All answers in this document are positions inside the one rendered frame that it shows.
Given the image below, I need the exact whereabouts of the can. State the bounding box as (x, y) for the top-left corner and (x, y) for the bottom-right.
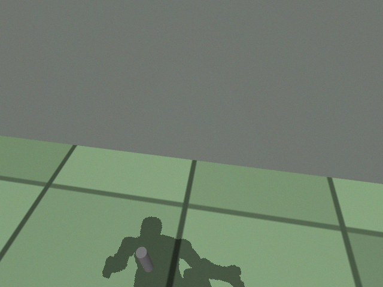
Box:
(136, 247), (154, 272)

